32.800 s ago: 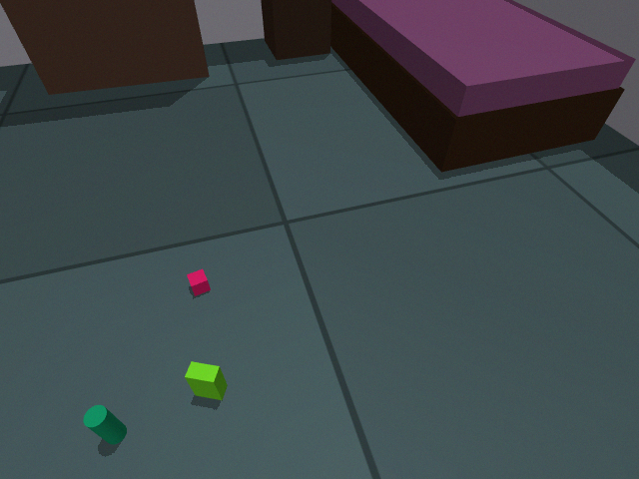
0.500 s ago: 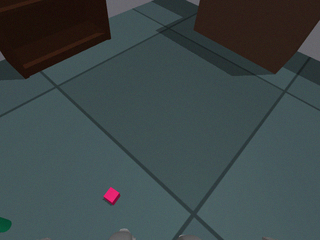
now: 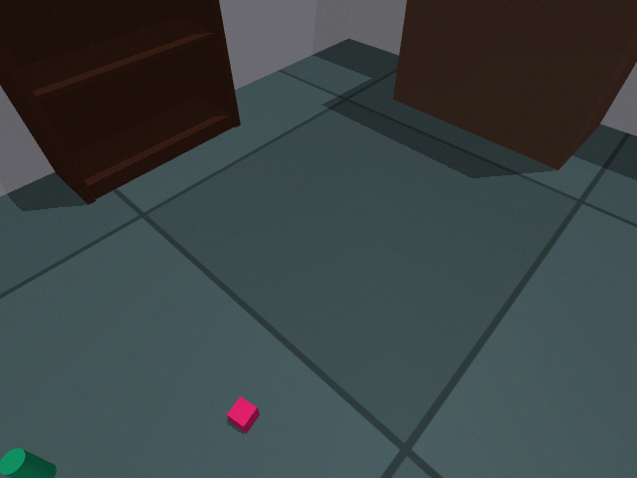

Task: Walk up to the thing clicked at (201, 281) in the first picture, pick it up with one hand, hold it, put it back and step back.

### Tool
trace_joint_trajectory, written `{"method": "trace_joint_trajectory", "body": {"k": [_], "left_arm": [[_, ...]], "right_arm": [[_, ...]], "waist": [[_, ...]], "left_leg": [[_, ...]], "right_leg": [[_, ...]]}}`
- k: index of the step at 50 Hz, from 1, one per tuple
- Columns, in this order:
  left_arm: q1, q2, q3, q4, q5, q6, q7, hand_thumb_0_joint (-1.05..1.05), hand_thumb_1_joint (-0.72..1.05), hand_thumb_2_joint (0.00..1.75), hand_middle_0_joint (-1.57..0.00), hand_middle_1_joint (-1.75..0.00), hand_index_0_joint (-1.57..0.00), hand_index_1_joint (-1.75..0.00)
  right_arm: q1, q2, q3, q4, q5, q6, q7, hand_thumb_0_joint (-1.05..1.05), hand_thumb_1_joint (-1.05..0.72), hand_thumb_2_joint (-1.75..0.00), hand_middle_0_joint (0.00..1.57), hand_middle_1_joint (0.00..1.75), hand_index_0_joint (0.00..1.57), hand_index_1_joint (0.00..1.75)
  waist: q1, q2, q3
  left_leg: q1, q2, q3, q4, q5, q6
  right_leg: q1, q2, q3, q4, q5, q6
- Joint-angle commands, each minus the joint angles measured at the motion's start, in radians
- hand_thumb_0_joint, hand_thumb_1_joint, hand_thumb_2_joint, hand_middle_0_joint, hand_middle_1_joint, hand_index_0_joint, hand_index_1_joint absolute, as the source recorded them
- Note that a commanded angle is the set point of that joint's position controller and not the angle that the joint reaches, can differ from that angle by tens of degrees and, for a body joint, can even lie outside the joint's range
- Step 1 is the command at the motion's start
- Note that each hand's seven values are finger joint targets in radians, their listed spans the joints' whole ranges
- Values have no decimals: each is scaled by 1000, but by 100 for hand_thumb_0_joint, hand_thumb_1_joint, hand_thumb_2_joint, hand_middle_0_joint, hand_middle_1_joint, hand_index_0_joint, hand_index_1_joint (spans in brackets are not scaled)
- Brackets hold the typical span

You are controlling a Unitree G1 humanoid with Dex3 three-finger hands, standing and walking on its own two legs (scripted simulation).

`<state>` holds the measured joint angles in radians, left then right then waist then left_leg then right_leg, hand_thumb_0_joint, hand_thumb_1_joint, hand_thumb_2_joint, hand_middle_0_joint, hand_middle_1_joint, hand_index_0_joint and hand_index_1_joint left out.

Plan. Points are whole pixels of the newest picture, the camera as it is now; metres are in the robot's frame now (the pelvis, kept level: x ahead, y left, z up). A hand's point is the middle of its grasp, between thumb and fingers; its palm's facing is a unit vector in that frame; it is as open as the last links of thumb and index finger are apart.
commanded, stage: walk up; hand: left
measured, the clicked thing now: (243, 414) +0.45 +0.25 -0.73
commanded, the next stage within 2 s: none
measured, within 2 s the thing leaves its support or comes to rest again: neither
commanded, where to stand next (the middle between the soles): +0.07 +0.01 m, yaw +0 degrees
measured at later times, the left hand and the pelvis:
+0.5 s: hand out of the picture +0.08 +0.26 -0.14, palm faces +0.03 -0.93 -0.36, open 7.4 cm; pelvis +0.02 +0.00 +0.01, yaw +2 degrees
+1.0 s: hand out of the picture +0.09 +0.27 -0.14, palm faces +0.06 -0.93 -0.35, open 7.4 cm; pelvis +0.02 +0.00 +0.02, yaw +4 degrees
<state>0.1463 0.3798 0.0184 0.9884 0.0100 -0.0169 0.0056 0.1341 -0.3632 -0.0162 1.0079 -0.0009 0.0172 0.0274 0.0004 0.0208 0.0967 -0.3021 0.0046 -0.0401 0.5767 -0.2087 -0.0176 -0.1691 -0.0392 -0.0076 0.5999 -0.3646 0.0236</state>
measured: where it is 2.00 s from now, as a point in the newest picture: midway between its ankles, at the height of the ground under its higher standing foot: outside the picture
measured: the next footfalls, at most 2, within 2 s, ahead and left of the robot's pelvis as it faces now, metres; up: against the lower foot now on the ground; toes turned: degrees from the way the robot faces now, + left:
left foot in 1.78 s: +0.01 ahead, +0.16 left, +0.00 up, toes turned +4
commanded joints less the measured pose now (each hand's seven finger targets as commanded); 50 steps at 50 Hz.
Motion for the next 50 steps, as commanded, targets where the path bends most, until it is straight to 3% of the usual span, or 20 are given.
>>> {"method": "trace_joint_trajectory", "body": {"k": [1, 3, 5, 10, 16, 29, 34, 38, 50], "left_arm": [[-64, 211, 44, -43, 1, -19, 3, 0, 90, 90, -20, -30, -20, -30], [-54, 208, 46, -22, -1, -18, 0, 0, 90, 90, -20, -30, -20, -30], [-51, 205, 47, -8, -2, -19, -2, 0, 90, 90, -20, -30, -20, -30], [-65, 201, 47, 18, 1, -25, -4, 0, 90, 90, -20, -30, -20, -30], [-87, 203, 46, 40, -4, -29, 1, 0, 90, 90, -20, -30, -20, -30], [-84, 207, 45, 72, -4, -24, 9, 0, 90, 90, -20, -30, -20, -30], [-98, 204, 48, 66, -3, -19, 11, 0, 90, 90, -20, -30, -20, -30], [-105, 199, 48, 69, -2, -13, 10, 0, 90, 90, -20, -30, -20, -30], [-86, 197, 55, 61, 6, -12, 3, 0, 90, 90, -20, -30, -20, -30]], "right_arm": [[-71, -228, -44, -51, -11, -34, -7, 0, -90, -90, 20, 30, 20, 30], [-78, -225, -40, -38, -14, -37, -5, 0, -90, -90, 20, 30, 20, 30], [-74, -224, -38, -27, -16, -40, -5, 0, -90, -90, 20, 30, 20, 30], [-63, -214, -36, -4, -14, -46, -9, 0, -90, -90, 20, 30, 20, 30], [-58, -206, -33, 16, -5, -48, -16, 0, -90, -90, 20, 30, 20, 30], [-83, -202, -37, 35, 0, -33, -21, 0, -90, -90, 20, 30, 20, 30], [-90, -200, -37, 40, 0, -28, -22, 0, -90, -90, 20, 30, 20, 30], [-109, -199, -36, 40, -4, -26, -22, 0, -90, -90, 20, 30, 20, 30], [-109, -206, -35, 35, -7, -31, -21, 0, -90, -90, 20, 30, 20, 30]], "waist": [[6, -11, -49], [14, 14, -14], [15, 37, -24], [8, 45, -90], [-2, 27, -135], [-2, -36, -157], [0, -38, -150], [3, -4, -107], [5, 21, -135]], "left_leg": [[20, 96, -166, -210, -185, 69], [-29, 102, -187, -262, -260, 61], [-41, 102, -192, -283, -255, 57], [8, 96, -166, -271, -144, 50], [80, 93, -130, -209, 123, 48], [151, 81, -100, -147, 328, 53], [151, 83, -95, -158, 336, 54], [109, 90, -127, -210, 252, 48], [72, 77, -160, -243, 125, 48]], "right_leg": [[-80, -56, 84, -218, -127, -77], [-61, -45, 72, -222, -120, -76], [-18, -39, 62, -223, -70, -74], [40, -53, 59, -255, 11, -67], [56, -72, 49, -270, 145, -59], [83, -94, 20, -290, 293, -46], [92, -92, 1, -289, 279, -43], [80, -81, -6, -296, 180, -42], [132, -76, -3, -301, 113, -48]]}}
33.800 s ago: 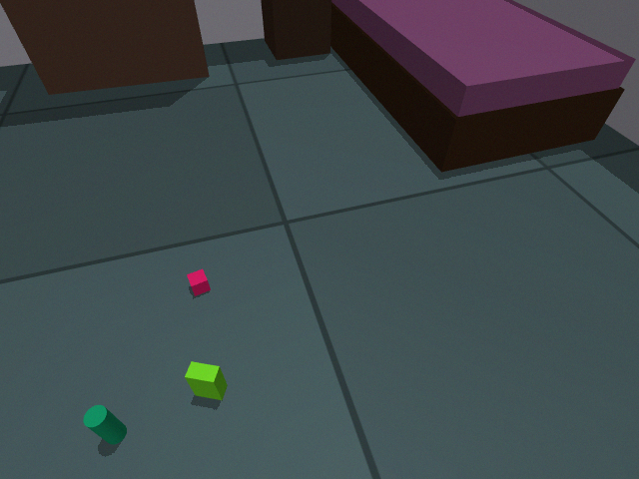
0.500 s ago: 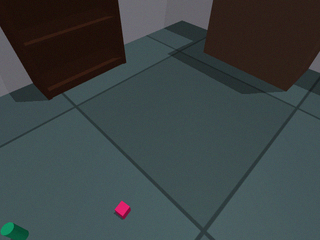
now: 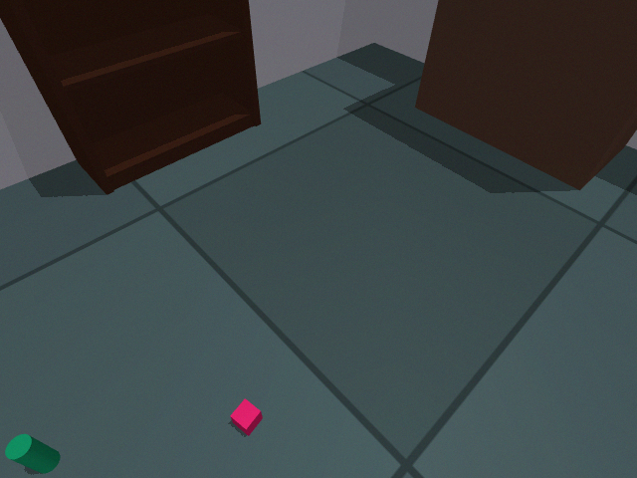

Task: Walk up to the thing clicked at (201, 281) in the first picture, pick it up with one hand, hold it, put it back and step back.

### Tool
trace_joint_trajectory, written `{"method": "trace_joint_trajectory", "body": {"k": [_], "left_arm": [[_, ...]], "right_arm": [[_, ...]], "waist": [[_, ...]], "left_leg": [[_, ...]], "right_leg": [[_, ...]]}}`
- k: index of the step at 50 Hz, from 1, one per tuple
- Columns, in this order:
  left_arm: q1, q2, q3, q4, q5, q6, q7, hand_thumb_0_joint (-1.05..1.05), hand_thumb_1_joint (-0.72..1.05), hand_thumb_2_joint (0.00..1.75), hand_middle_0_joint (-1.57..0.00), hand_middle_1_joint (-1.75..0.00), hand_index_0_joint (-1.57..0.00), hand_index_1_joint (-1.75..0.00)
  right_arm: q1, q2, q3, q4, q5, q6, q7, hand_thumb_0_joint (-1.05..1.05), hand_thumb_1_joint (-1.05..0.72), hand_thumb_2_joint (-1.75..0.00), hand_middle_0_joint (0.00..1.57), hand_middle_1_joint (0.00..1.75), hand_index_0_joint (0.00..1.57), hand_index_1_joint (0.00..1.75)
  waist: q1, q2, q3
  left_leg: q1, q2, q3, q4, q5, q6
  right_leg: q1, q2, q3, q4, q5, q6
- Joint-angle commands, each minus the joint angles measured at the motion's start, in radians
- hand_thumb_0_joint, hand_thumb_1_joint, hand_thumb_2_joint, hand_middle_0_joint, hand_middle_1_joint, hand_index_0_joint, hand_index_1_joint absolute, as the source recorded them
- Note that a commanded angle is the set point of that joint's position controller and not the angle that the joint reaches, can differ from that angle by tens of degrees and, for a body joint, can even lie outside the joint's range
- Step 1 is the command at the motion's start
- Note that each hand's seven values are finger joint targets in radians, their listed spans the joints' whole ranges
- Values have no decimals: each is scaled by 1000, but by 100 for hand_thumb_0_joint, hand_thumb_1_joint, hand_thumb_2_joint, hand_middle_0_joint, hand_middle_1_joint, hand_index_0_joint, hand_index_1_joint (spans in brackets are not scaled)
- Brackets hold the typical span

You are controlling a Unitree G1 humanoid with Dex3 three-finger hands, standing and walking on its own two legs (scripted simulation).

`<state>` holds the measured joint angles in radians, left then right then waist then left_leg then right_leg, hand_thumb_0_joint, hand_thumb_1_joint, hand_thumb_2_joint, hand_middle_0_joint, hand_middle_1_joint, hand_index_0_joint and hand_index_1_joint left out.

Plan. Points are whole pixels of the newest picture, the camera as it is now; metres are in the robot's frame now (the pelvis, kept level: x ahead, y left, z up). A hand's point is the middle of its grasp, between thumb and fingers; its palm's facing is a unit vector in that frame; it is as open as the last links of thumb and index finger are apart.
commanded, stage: walk up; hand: left
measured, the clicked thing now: (246, 417) +0.45 +0.21 -0.75
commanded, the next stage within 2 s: none
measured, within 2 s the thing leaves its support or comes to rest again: neither
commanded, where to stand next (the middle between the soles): +0.05 +0.00 m, yaw -4 degrees
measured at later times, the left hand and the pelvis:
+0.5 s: hand out of the picture +0.08 +0.26 -0.16, palm faces +0.05 -0.92 -0.38, open 7.4 cm; pelvis -0.01 +0.00 -0.01, yaw +1 degrees
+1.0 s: hand out of the picture +0.03 +0.33 -0.18, palm faces -0.03 -0.93 -0.36, open 7.4 cm; pelvis -0.05 +0.05 -0.02, yaw +1 degrees
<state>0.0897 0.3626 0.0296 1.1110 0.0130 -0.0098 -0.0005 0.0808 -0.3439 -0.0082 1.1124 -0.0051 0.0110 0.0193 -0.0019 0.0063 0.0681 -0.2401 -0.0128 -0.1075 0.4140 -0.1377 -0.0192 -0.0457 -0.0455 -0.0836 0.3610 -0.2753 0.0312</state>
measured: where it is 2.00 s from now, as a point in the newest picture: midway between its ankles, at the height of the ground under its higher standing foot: outside the picture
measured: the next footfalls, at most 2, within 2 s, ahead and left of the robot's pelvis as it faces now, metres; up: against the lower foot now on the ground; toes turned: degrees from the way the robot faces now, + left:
left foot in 0.78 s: +0.01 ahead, +0.16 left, +0.00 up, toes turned +0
right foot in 1.20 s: +0.00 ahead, -0.14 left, +0.00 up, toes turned +0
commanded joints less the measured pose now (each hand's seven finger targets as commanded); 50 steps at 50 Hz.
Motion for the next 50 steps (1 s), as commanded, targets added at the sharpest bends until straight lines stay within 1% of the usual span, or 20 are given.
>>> {"method": "trace_joint_trajectory", "body": {"k": [1, 11, 19, 20, 21, 24, 28, 29, 30, 32, 33, 35, 37, 38, 39, 40, 41, 44, 46, 50], "left_arm": [[-27, 213, 44, -62, 3, -19, 9, 0, 90, 90, -20, -30, -20, -30], [-18, 222, 54, -70, 1, -20, 13, 0, 90, 90, -20, -30, -20, -30], [-31, 219, 57, -82, 1, -10, 14, 0, 90, 90, -20, -30, -20, -30], [-23, 266, 70, -95, -20, 6, 27, 0, 90, 90, -20, -30, -20, -30], [-9, 252, 72, -104, -30, 12, 35, 0, 90, 90, -20, -30, -20, -30], [-14, 249, 83, -135, -31, 25, 41, 0, 90, 90, -20, -30, -20, -30], [-19, 268, 92, -191, -19, 41, 41, 0, 90, 90, -20, -30, -20, -30], [-34, 294, 97, -211, -9, 42, 43, 0, 90, 90, -20, -30, -20, -30], [-50, 312, 101, -230, 8, 37, 45, 0, 90, 90, -20, -30, -20, -30], [-81, 349, 112, -261, 26, 27, 54, 0, 90, 90, -20, -30, -20, -30], [-138, 331, 112, -287, 25, 25, 54, 0, 90, 90, -20, -30, -20, -30], [-142, 308, 103, -287, 36, 16, 51, 0, 90, 90, -20, -30, -20, -30], [-108, 264, 89, -283, 25, 22, 38, 0, 90, 90, -20, -30, -20, -30], [-71, 202, 75, -284, 14, 35, 26, 0, 90, 90, -20, -30, -20, -30], [-39, 146, 62, -295, 11, 45, 20, 0, 90, 90, -20, -30, -20, -30], [23, 183, 66, -274, 5, 63, 24, 0, 90, 90, -20, -30, -20, -30], [31, 206, 69, -274, 10, 68, 22, 0, 90, 90, -20, -30, -20, -30], [42, 264, 89, -238, 2, 68, 19, 0, 90, 90, -20, -30, -20, -30], [39, 274, 103, -265, 14, 74, 8, 0, 90, 90, -20, -30, -20, -30], [54, 259, 108, -287, 23, 77, -19, 0, 90, 90, -20, -30, -20, -30]], "right_arm": [[-56, -222, -41, -71, -5, -25, -13, 0, -90, -90, 20, 30, 20, 30], [-35, -214, -40, -73, 0, -20, -15, 0, -90, -90, 20, 30, 20, 30], [-29, -219, -43, -75, -1, -13, -17, 0, -90, -90, 20, 30, 20, 30], [-56, -278, -70, -100, -7, 9, -15, 0, -90, -90, 20, 30, 20, 30], [-44, -254, -66, -116, 0, 18, -16, 0, -90, -90, 20, 30, 20, 30], [-12, -253, -80, -146, 2, 31, -12, 0, -90, -90, 20, 30, 20, 30], [-27, -243, -96, -213, 0, 59, -5, 0, -90, -90, 20, 30, 20, 30], [-39, -235, -98, -237, -6, 68, -4, 0, -90, -90, 20, 30, 20, 30], [-36, -226, -98, -256, -15, 76, -2, 0, -90, -90, 20, 30, 20, 30], [10, -253, -113, -278, -27, 86, 5, 0, -90, -90, 20, 30, 20, 30], [66, -267, -126, -267, -18, 82, 10, 0, -90, -90, 20, 30, 20, 30], [95, -235, -125, -259, -12, 57, 19, 0, -90, -90, 20, 30, 20, 30], [149, -222, -122, -218, -7, 14, 14, 0, -90, -90, 20, 30, 20, 30], [179, -237, -123, -204, -18, -12, -1, 0, -90, -90, 20, 30, 20, 30], [240, -312, -132, -197, -41, -38, -19, 0, -90, -90, 20, 30, 20, 30], [206, -340, -130, -221, -39, -53, -32, 0, -90, -90, 20, 30, 20, 30], [149, -391, -132, -242, -26, -62, -40, 0, -90, -90, 20, 30, 20, 30], [50, -362, -137, -264, -30, -73, -66, 0, -90, -90, 20, 30, 20, 30], [171, -361, -139, -241, -22, -82, -77, 0, -90, -90, 20, 30, 20, 30], [242, -338, -147, -230, -15, -100, -90, 0, -90, -90, 20, 30, 20, 30]], "waist": [[8, 34, -99], [7, -12, -109], [4, -9, -91], [9, 52, 0], [8, 35, -31], [-9, 1, -147], [9, -63, -200], [25, -139, -167], [27, -217, -108], [-3, -208, -20], [-42, -193, 6], [-41, -205, -10], [-51, -95, -79], [-55, 87, -94], [-47, 231, -104], [-9, 98, -145], [-8, 78, -159], [23, 109, -95], [-7, 86, -79], [-25, 64, -55]], "left_leg": [[7, 93, -89, -81, 45, 49], [50, 74, -44, 3, 235, 47], [36, 71, -59, -2, 218, 48], [-3, 74, -57, 82, 507, 49], [11, 72, -42, 114, 586, 58], [22, 58, -35, 168, 591, 102], [8, 4, -23, 367, 323, 105], [-38, -36, 22, 492, 76, 77], [-134, -44, 34, 601, -326, 47], [-158, 10, -30, 709, -444, 33], [-127, 12, -25, 712, -436, 42], [-104, 20, 31, 530, -380, 48], [3, -14, 104, 141, -124, 42], [66, 59, -74, -26, 25, 48], [155, 214, -443, -53, 210, 82], [141, 286, -489, -34, 153, 143], [93, 350, -537, -42, 113, 225], [90, 306, -372, 2, 31, 226], [143, 303, -331, 22, 147, 211], [183, 274, -252, -29, 60, 175]], "right_leg": [[0, -70, 70, -63, 21, -56], [-6, -89, 54, -54, 143, -56], [-7, -85, 45, -43, 101, -60], [-67, -104, 57, 64, 373, -62], [-58, -94, 36, 98, 439, -69], [-10, -78, 32, 199, 441, -94], [-112, -184, 127, 212, 305, -182], [-162, -297, 196, 129, 346, -238], [-199, -422, 287, 57, 448, -304], [-333, -482, 332, 44, 471, -343], [-370, -422, 239, 94, 466, -317], [-321, -298, 134, 194, 367, -229], [-241, -147, 49, 402, 105, -132], [-281, -47, 19, 614, -84, -82], [-457, 85, 180, 719, -397, -47], [-434, 56, 290, 716, -353, -68], [-413, 26, 281, 712, -329, -66], [-460, 25, 319, 775, -235, -58], [-507, 49, 318, 791, -232, -51], [-532, 63, 326, 754, -140, -37]]}}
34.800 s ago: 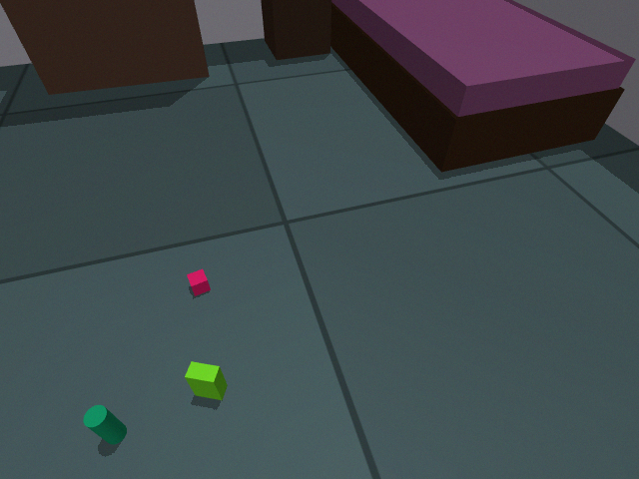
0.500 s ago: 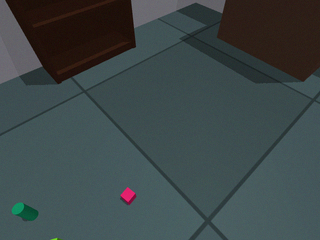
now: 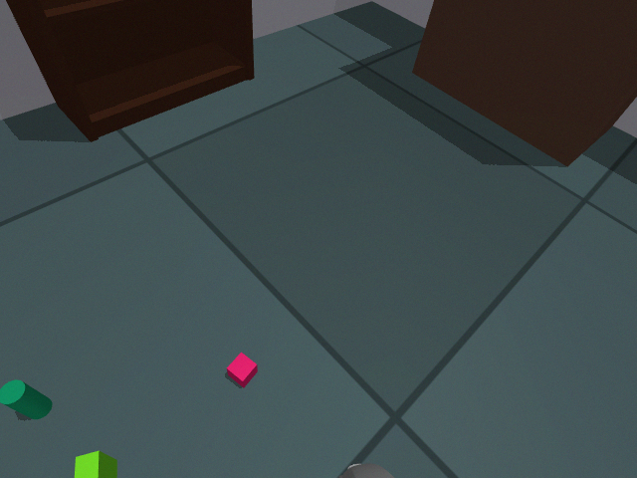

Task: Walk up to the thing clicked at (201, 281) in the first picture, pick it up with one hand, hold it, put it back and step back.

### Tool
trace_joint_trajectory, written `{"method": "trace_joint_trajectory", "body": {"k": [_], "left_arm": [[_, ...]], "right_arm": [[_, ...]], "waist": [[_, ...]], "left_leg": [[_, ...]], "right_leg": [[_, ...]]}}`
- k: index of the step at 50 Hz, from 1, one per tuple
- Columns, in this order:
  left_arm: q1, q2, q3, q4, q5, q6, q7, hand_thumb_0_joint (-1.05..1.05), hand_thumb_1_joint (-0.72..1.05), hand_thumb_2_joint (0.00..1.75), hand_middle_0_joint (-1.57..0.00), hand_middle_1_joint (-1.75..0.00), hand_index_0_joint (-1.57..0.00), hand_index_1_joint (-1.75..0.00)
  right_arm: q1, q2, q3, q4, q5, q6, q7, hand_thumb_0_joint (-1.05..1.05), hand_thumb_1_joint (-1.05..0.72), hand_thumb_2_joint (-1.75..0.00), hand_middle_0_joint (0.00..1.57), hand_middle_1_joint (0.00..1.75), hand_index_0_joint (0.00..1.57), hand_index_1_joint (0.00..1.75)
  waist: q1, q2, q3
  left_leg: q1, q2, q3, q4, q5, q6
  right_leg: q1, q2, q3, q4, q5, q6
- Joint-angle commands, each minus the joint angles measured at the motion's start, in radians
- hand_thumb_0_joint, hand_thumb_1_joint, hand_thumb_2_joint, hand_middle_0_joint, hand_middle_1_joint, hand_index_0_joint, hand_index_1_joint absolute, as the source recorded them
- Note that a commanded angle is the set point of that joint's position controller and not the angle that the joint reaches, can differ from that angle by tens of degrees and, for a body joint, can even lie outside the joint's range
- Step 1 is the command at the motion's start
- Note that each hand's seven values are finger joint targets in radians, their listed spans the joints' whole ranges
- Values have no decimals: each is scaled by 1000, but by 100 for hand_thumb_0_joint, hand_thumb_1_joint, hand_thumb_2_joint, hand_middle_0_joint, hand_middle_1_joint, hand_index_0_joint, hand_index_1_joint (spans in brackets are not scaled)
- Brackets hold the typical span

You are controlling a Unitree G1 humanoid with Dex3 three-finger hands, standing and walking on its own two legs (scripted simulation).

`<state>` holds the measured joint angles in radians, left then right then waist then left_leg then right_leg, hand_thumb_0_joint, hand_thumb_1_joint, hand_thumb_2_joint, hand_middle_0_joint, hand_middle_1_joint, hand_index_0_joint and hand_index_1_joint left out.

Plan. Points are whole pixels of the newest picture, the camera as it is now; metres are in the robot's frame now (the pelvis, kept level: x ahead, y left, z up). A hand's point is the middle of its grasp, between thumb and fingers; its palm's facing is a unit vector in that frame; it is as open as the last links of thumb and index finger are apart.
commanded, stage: walk up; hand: left
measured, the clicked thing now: (242, 370) +0.51 +0.16 -0.73
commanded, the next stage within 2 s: stand in 1.26 s
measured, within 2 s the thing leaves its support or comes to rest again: neither
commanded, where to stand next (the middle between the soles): +0.10 -0.04 m, yaw -5 degrees
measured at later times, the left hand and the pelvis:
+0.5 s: hand out of the picture +0.08 +0.20 -0.14, palm faces -0.03 -0.93 -0.37, open 7.4 cm; pelvis -0.01 -0.06 +0.00, yaw -1 degrees
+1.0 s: hand out of the picture +0.09 +0.24 -0.13, palm faces -0.05 -0.90 -0.42, open 7.4 cm; pelvis +0.00 -0.04 +0.01, yaw -3 degrees
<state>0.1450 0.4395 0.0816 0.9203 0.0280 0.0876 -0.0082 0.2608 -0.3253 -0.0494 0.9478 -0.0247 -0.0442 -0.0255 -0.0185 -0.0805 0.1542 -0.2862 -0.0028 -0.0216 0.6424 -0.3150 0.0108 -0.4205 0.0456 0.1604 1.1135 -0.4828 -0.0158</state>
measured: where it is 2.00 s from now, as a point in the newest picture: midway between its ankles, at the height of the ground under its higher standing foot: outside the picture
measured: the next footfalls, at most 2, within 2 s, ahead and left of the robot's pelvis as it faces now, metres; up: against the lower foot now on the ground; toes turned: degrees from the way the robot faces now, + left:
right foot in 0.20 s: +0.05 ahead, -0.19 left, +0.00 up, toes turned -1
left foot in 0.50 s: +0.03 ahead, +0.06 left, +0.00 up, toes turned -2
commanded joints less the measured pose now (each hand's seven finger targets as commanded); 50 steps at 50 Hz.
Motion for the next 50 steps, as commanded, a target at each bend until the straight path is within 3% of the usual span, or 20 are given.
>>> {"method": "trace_joint_trajectory", "body": {"k": [1, 7, 9, 10, 11, 12, 13, 14, 17, 19, 22, 24, 26, 27, 28, 32, 34, 40, 47, 50], "left_arm": [[7, 168, 54, -97, 4, -23, -17, 0, 90, 90, -20, -30, -20, -30], [91, 132, 34, -47, -14, -74, -24, 0, 90, 90, -20, -30, -20, -30], [152, 120, 36, -6, -11, -81, -13, 0, 90, 90, -20, -30, -20, -30], [178, 135, 42, 7, -6, -88, -6, 0, 90, 90, -20, -30, -20, -30], [158, 191, 53, -9, 6, -96, 1, 0, 90, 90, -20, -30, -20, -30], [103, 244, 56, -51, 11, -106, 5, 0, 90, 90, -20, -30, -20, -30], [43, 290, 55, -68, 10, -102, 1, 0, 90, 90, -20, -30, -20, -30], [-2, 269, 53, -79, 6, -96, 2, 0, 90, 90, -20, -30, -20, -30], [-14, 185, 35, -73, -2, -109, 10, 0, 90, 90, -20, -30, -20, -30], [18, 207, 37, -63, 1, -121, 12, 0, 90, 90, -20, -30, -20, -30], [53, 208, 37, -59, -5, -128, 14, 0, 90, 90, -20, -30, -20, -30], [35, 196, 25, -63, -21, -126, 17, 0, 90, 90, -20, -30, -20, -30], [37, 129, -2, -77, -36, -130, 25, 0, 90, 90, -20, -30, -20, -30], [25, 107, -9, -65, -46, -129, 31, 0, 90, 90, -20, -30, -20, -30], [26, 136, 1, -42, -35, -127, 37, 0, 90, 90, -20, -30, -20, -30], [73, 189, 4, -9, -18, -158, 42, 0, 90, 90, -20, -30, -20, -30], [51, 221, 4, -6, -17, -159, 46, 0, 90, 90, -20, -30, -20, -30], [3, 149, -25, 2, -23, -150, 42, 0, 90, 90, -20, -30, -20, -30], [17, 177, -28, 34, -23, -152, 49, 0, 90, 90, -20, -30, -20, -30], [-3, 178, -34, 40, -22, -146, 50, 0, 90, 90, -20, -30, -20, -30]], "right_arm": [[46, -351, -105, -76, 2, -47, -43, 0, -90, -90, 20, 30, 20, 30], [-79, -326, -78, -134, -21, -16, 2, 0, -90, -90, 20, 30, 20, 30], [-94, -311, -69, -141, -8, 10, 7, 0, -90, -90, 20, 30, 20, 30], [-78, -278, -54, -140, 1, 22, 6, 0, -90, -90, 20, 30, 20, 30], [-38, -220, -37, -143, 14, 29, 5, 0, -90, -90, 20, 30, 20, 30], [-44, -178, -18, -156, 23, 31, 2, 0, -90, -90, 20, 30, 20, 30], [-68, -247, -42, -137, 21, 36, -12, 0, -90, -90, 20, 30, 20, 30], [-40, -278, -55, -110, 21, 34, -12, 0, -90, -90, 20, 30, 20, 30], [-17, -249, -38, -66, 31, 31, 1, 0, -90, -90, 20, 30, 20, 30], [-17, -247, -31, -61, 21, 35, 10, 0, -90, -90, 20, 30, 20, 30], [-44, -244, -32, -62, 4, 30, 18, 0, -90, -90, 20, 30, 20, 30], [-25, -234, -37, -51, -6, 22, 20, 0, -90, -90, 20, 30, 20, 30], [-19, -301, -61, -58, -28, 12, 18, 0, -90, -90, 20, 30, 20, 30], [-105, -326, -64, -85, -17, 14, 24, 0, -90, -90, 20, 30, 20, 30], [-134, -316, -60, -87, -4, 18, 34, 0, -90, -90, 20, 30, 20, 30], [-150, -245, -42, -93, 7, 36, 43, 0, -90, -90, 20, 30, 20, 30], [-128, -232, -38, -78, 6, 43, 43, 0, -90, -90, 20, 30, 20, 30], [-150, -264, -48, -63, 7, 32, 52, 0, -90, -90, 20, 30, 20, 30], [-172, -261, -50, -51, 9, 44, 46, 0, -90, -90, 20, 30, 20, 30], [-191, -260, -51, -51, 6, 49, 50, 0, -90, -90, 20, 30, 20, 30]], "waist": [[-9, 186, -134], [15, 331, -121], [47, 291, -125], [59, 211, -129], [43, 23, -128], [29, -121, -100], [42, -101, -96], [17, -105, -65], [6, -100, -91], [24, -117, -115], [41, -85, -150], [13, -49, -175], [6, 109, -235], [31, 176, -193], [34, 172, -178], [45, 112, -159], [25, 61, -154], [24, 88, -149], [29, 115, -173], [22, 125, -145]], "left_leg": [[209, 264, -316, -265, 190, 166], [-31, 207, -131, -236, 33, 173], [-104, 183, -88, -118, 81, 139], [-115, 141, -57, 0, 88, 108], [-156, 72, -11, 158, -3, 56], [-241, -26, 6, 239, -235, 3], [-122, -5, -79, 323, -315, 1], [-55, 13, -85, 336, -292, 1], [-101, 15, -78, 267, -199, 5], [-84, 25, -34, 176, -175, -1], [-42, 16, -13, -20, -170, 3], [80, 6, -2, -229, -29, 18], [257, 150, -217, -285, 273, 79], [195, 222, -291, -302, 256, 136], [97, 251, -259, -285, 171, 176], [20, 64, -53, -141, 215, 45], [24, 42, -43, -111, 81, 23], [109, 155, -157, -275, 186, 106], [128, 105, -75, -239, 243, 58], [103, 113, -89, -283, 145, 68]], "right_leg": [[-144, -35, 63, -45, 71, 13], [169, -44, -155, -422, 22, 15], [303, -11, -194, -596, 157, 2], [339, -9, -151, -664, 189, -2], [331, -118, 43, -744, 215, -38], [262, -316, 342, -837, 214, -119], [89, -400, 414, -850, 114, -225], [13, -383, 378, -835, 105, -237], [153, -246, 143, -770, 222, -150], [180, -257, 169, -773, 179, -158], [251, -282, 153, -711, 364, -168], [223, -266, 95, -628, 496, -136], [80, -172, -4, -483, 503, -41], [62, -56, -122, -482, 267, -3], [161, -60, -150, -502, 82, -7], [282, -182, 18, -659, 458, -64], [251, -265, 112, -689, 416, -118], [191, -93, -104, -586, 330, -15], [261, -147, -57, -633, 492, -39], [239, -130, -67, -634, 410, -28]]}}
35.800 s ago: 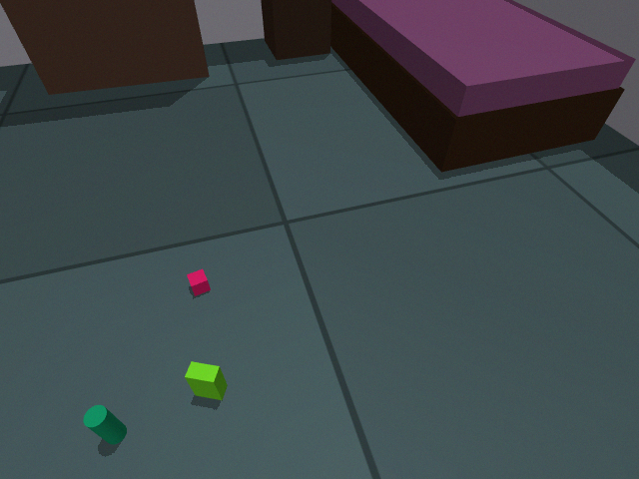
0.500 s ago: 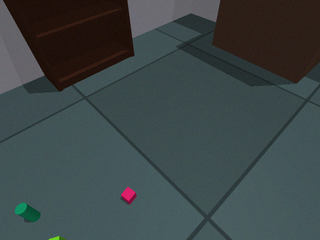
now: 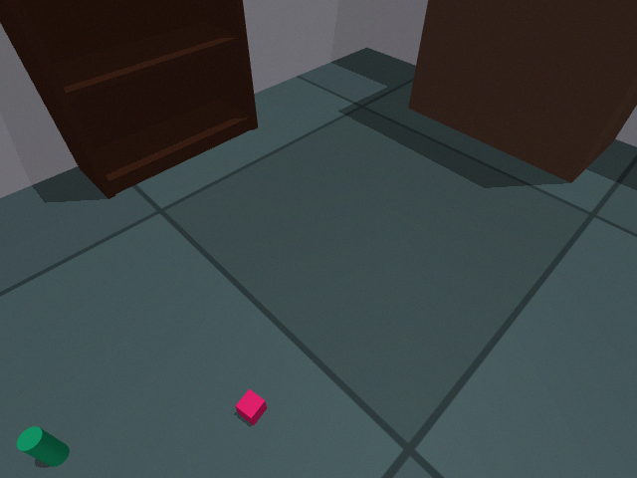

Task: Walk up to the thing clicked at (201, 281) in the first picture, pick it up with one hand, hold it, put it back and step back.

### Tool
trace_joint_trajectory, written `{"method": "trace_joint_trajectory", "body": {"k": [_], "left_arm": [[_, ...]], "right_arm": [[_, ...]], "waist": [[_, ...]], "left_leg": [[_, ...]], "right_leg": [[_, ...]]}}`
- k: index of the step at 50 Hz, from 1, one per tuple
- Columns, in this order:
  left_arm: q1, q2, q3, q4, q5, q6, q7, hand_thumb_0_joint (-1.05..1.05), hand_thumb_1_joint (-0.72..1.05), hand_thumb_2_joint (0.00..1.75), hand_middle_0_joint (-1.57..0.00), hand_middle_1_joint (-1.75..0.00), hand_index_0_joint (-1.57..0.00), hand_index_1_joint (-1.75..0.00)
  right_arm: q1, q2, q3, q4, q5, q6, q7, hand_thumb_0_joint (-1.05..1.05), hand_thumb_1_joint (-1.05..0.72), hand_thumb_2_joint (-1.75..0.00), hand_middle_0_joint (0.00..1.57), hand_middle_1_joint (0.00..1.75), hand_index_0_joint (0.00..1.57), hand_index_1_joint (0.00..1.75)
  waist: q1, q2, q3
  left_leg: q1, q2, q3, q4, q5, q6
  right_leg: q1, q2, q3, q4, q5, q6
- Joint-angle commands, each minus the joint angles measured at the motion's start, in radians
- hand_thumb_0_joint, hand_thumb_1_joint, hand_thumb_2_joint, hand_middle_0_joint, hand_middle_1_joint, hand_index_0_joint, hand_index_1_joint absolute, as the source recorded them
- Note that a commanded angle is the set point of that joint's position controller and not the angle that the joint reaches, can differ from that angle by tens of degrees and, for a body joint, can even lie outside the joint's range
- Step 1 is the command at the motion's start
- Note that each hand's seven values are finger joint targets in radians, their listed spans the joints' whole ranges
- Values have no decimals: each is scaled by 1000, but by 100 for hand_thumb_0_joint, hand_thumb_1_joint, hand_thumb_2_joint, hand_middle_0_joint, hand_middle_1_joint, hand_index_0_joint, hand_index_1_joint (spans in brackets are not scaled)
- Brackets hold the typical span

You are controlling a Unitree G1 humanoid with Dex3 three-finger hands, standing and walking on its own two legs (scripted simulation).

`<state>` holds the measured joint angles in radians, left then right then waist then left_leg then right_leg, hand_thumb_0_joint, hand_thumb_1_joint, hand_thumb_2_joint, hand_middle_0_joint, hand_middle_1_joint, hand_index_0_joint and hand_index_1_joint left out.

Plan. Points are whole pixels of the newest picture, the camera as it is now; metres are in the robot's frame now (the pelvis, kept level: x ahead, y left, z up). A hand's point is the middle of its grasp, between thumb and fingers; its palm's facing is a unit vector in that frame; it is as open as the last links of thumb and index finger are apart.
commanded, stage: walk up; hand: left
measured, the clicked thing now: (251, 407) +0.49 +0.22 -0.74
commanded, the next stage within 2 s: stand in 0.26 s
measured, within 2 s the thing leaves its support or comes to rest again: neither
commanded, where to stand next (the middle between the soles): +0.10 +0.00 m, yaw -2 degrees
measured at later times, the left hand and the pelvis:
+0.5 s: hand out of the picture +0.08 +0.24 -0.14, palm faces -0.03 -0.94 -0.35, open 7.4 cm; pelvis +0.00 -0.01 +0.01, yaw +0 degrees
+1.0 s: hand out of the picture +0.05 +0.23 -0.14, palm faces -0.01 -0.93 -0.36, open 7.4 cm; pelvis -0.01 -0.03 +0.01, yaw +1 degrees
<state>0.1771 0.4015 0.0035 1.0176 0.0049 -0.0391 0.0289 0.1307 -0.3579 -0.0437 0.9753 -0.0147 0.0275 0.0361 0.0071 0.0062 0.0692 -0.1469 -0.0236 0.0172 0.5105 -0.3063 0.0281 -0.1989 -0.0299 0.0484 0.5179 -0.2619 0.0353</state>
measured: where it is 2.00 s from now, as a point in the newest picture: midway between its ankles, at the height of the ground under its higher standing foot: outside the picture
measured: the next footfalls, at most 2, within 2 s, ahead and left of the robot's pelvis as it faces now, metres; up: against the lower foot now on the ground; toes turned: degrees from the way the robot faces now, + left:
left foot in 1.56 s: -0.05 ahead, +0.11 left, +0.00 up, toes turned +0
right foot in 1.96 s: -0.13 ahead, -0.11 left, +0.00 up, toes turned +1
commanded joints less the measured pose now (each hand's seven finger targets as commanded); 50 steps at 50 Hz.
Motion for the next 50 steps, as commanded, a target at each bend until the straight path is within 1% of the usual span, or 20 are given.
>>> {"method": "trace_joint_trajectory", "body": {"k": [1, 2, 6, 7, 11, 12, 13, 14, 17, 19, 20, 23, 27, 30, 31, 33, 36, 39, 46, 50], "left_arm": [[-26, 213, 42, -52, 2, -18, 11, 0, 90, 90, -20, -30, -20, -30], [-24, 212, 42, -46, 4, -18, 11, 0, 90, 90, -20, -30, -20, -30], [-16, 225, 44, -35, 8, -25, 12, 0, 90, 90, -20, -30, -20, -30], [-32, 229, 45, -38, 9, -26, 12, 0, 90, 90, -20, -30, -20, -30], [-40, 226, 44, -33, 9, -27, 14, 0, 90, 90, -20, -30, -20, -30], [-52, 225, 43, -38, 9, -26, 14, 0, 90, 90, -20, -30, -20, -30], [-107, 174, 23, -19, -1, -13, 1, 0, 90, 90, -20, -30, -20, -30], [-97, 159, 23, -22, -4, -6, -4, 0, 90, 90, -20, -30, -20, -30], [-96, 163, 22, -1, -7, 1, -12, 0, 90, 90, -20, -30, -20, -30], [-92, 167, 24, 15, -3, 2, -13, 0, 90, 90, -20, -30, -20, -30], [-91, 167, 24, 20, -4, 1, -14, 0, 90, 90, -20, -30, -20, -30], [-99, 175, 26, 33, -2, 3, -18, 0, 90, 90, -20, -30, -20, -30], [-117, 173, 26, 41, 1, 0, -18, 0, 90, 90, -20, -30, -20, -30], [-122, 174, 29, 49, 2, 4, -19, 0, 90, 90, -20, -30, -20, -30], [-124, 171, 29, 51, 4, 4, -20, 0, 90, 90, -20, -30, -20, -30], [-121, 165, 30, 53, 2, 4, -23, 0, 90, 90, -20, -30, -20, -30], [-115, 162, 29, 55, 4, 2, -25, 0, 90, 90, -20, -30, -20, -30], [-118, 162, 31, 56, 4, 0, -24, 0, 90, 90, -20, -30, -20, -30], [-117, 167, 34, 63, 1, 5, -25, 0, 90, 90, -20, -30, -20, -30], [-113, 168, 33, 62, 2, 1, -22, 0, 90, 90, -20, -30, -20, -30]], "right_arm": [[-73, -229, -56, -77, -5, -22, -10, 0, -90, -90, 20, 30, 20, 30], [-80, -228, -56, -79, -3, -22, -9, 0, -90, -90, 20, 30, 20, 30], [-76, -220, -55, -65, 2, -22, -10, 0, -90, -90, 20, 30, 20, 30], [-64, -215, -55, -62, 2, -21, -10, 0, -90, -90, 20, 30, 20, 30], [-65, -218, -57, -47, 2, -20, -9, 0, -90, -90, 20, 30, 20, 30], [-55, -217, -58, -44, 0, -21, -9, 0, -90, -90, 20, 30, 20, 30], [-69, -185, -28, -7, 20, -37, -18, 0, -90, -90, 20, 30, 20, 30], [-74, -205, -31, -1, 18, -46, -22, 0, -90, -90, 20, 30, 20, 30], [-84, -219, -25, 33, 15, -55, -30, 0, -90, -90, 20, 30, 20, 30], [-91, -217, -23, 48, 15, -56, -34, 0, -90, -90, 20, 30, 20, 30], [-85, -212, -18, 54, 16, -58, -34, 0, -90, -90, 20, 30, 20, 30], [-96, -207, -13, 74, 16, -60, -36, 0, -90, -90, 20, 30, 20, 30], [-89, -201, -8, 91, 15, -64, -37, 0, -90, -90, 20, 30, 20, 30], [-93, -198, -7, 102, 11, -61, -37, 0, -90, -90, 20, 30, 20, 30], [-96, -203, -9, 103, 11, -61, -38, 0, -90, -90, 20, 30, 20, 30], [-83, -204, -5, 111, 9, -63, -36, 0, -90, -90, 20, 30, 20, 30], [-86, -204, -7, 113, 8, -65, -36, 0, -90, -90, 20, 30, 20, 30], [-85, -202, -5, 115, 9, -66, -36, 0, -90, -90, 20, 30, 20, 30], [-67, -206, -2, 124, 8, -61, -37, 0, -90, -90, 20, 30, 20, 30], [-67, -205, -2, 119, 9, -61, -38, 0, -90, -90, 20, 30, 20, 30]], "waist": [[5, 46, -52], [5, 42, -51], [4, 0, -80], [-6, -17, -81], [-8, -25, -98], [-14, -32, -104], [-27, -66, -102], [-14, -48, -101], [-10, -10, -87], [-9, 2, -108], [-9, 4, -112], [-4, 11, -102], [-12, 3, -99], [-8, 5, -67], [-9, 2, -75], [-10, 10, -52], [-6, -4, -63], [-8, -7, -79], [-12, -18, -75], [-13, -24, -108]], "left_leg": [[-32, 138, -132, -164, 103, 53], [-37, 143, -136, -168, 84, 55], [0, 114, -100, -123, 145, 35], [-3, 106, -94, -119, 155, 28], [44, 107, -91, -114, 179, 26], [43, 110, -94, -124, 189, 30], [56, 151, -148, -187, 283, 30], [58, 162, -153, -196, 323, 32], [50, 153, -137, -211, 319, 14], [70, 151, -127, -211, 345, 8], [68, 147, -120, -215, 345, 4], [55, 142, -120, -247, 267, -5], [50, 141, -117, -250, 280, -10], [25, 137, -122, -276, 156, -13], [25, 143, -122, -274, 158, -7], [6, 135, -121, -285, 123, -12], [31, 140, -122, -277, 132, -13], [36, 142, -124, -268, 167, -11], [36, 138, -122, -266, 129, -13], [58, 147, -120, -241, 227, -11]], "right_leg": [[5, -49, 39, -43, 166, -75], [12, -44, 33, -52, 156, -72], [32, -83, 76, -89, 246, -85], [36, -90, 87, -95, 259, -88], [15, -101, 97, -105, 268, -93], [20, -96, 92, -96, 269, -89], [23, -76, 60, -109, 301, -64], [42, -65, 52, -116, 294, -51], [75, -69, 58, -153, 266, -46], [100, -80, 56, -161, 298, -49], [113, -83, 60, -169, 306, -48], [117, -84, 58, -191, 246, -51], [127, -92, 63, -214, 268, -48], [96, -86, 61, -235, 154, -47], [107, -90, 64, -236, 167, -51], [94, -88, 68, -247, 144, -49], [72, -88, 68, -250, 132, -51], [90, -94, 69, -248, 177, -51], [70, -89, 72, -257, 121, -54], [96, -96, 65, -240, 231, -57]]}}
